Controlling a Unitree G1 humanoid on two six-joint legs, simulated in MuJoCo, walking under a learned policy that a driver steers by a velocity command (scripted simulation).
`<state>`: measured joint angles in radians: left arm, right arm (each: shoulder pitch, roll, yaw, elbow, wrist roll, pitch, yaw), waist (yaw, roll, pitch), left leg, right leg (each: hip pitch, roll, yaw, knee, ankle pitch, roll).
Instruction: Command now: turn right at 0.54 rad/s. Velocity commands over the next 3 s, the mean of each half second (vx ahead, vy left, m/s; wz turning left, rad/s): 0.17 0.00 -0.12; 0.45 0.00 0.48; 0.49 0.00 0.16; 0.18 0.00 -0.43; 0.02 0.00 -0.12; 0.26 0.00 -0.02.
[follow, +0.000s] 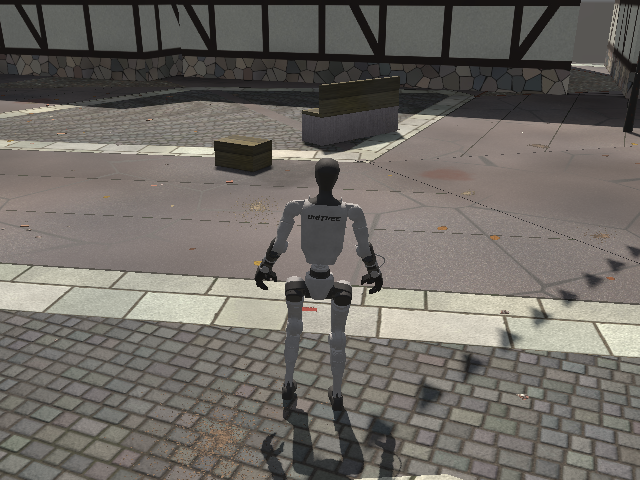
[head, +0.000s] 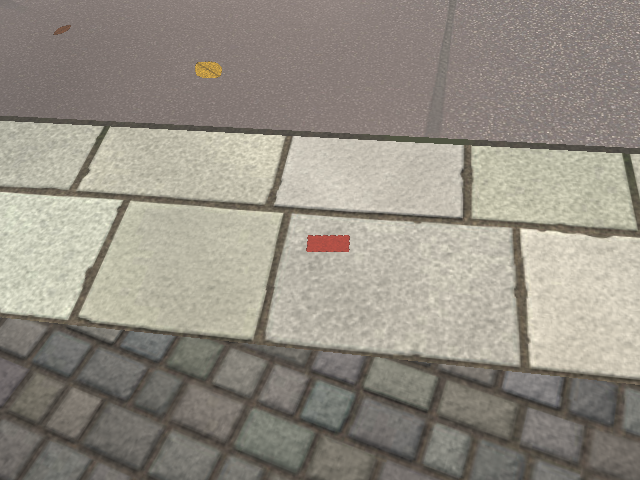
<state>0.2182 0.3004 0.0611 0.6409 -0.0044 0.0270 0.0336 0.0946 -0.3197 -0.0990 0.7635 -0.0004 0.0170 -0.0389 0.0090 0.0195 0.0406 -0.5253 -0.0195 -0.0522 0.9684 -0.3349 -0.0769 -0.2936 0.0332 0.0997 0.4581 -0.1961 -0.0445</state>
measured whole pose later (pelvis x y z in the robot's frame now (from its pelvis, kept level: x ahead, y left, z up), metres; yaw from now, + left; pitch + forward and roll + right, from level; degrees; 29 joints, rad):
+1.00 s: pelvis +0.27 +0.05 -0.03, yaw +17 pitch +2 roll -1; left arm 0.40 0.30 0.08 0.83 -0.02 -0.06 0.02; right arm 0.04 -0.28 -0.05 0.61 0.02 -0.03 0.07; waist 0.08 0.02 0.05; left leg -0.58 0.02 0.05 0.62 -0.11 0.10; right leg 0.15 -0.06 -0.24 0.33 -0.47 0.06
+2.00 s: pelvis +0.73 +0.23 -0.02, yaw +3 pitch +2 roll -1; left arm 0.19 0.32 0.06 0.65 0.00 0.03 0.02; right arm 0.18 -0.29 -0.03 0.69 -0.01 -0.03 -0.02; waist 0.01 0.01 0.01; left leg -0.41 0.00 -0.08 0.56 -0.18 -0.03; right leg -0.35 0.13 0.18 0.59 -0.27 -0.02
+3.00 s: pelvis +0.87 +0.26 +0.00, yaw +2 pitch +1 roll -1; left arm 0.17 0.28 0.06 0.75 -0.02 -0.07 -0.01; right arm 0.44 -0.22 -0.03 0.92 0.01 -0.08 0.00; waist -0.07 -0.03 0.01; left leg -0.02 -0.02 0.00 0.25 -0.25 0.04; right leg -0.57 -0.07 0.00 0.87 -0.19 -0.02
